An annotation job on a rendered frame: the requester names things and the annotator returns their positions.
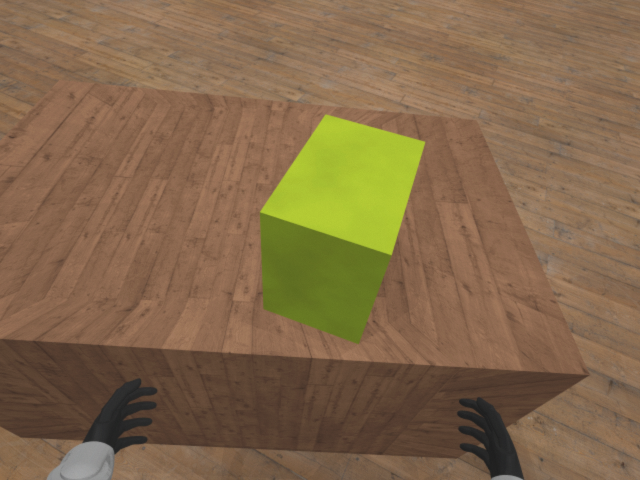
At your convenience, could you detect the left robot hand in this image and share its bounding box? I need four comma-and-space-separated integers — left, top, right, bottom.
83, 378, 157, 454

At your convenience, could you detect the carton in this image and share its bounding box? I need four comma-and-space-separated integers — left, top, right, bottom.
260, 114, 425, 344

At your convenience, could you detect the right robot hand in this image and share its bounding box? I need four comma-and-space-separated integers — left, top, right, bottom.
457, 397, 524, 480

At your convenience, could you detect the left robot forearm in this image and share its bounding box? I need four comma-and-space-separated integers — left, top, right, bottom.
47, 441, 115, 480

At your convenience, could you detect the pedestal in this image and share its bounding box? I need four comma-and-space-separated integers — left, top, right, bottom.
0, 80, 590, 459

